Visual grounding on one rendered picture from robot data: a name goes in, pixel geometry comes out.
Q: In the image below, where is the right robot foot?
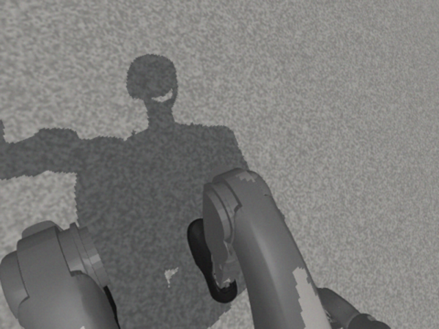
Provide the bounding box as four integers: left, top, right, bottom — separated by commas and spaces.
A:
187, 219, 237, 303

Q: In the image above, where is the right robot hand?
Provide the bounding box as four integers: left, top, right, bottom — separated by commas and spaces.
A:
316, 286, 361, 329

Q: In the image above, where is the right robot arm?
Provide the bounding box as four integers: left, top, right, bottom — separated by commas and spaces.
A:
348, 313, 391, 329

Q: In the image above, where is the left robot foot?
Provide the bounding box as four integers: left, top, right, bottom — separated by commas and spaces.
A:
103, 286, 121, 329

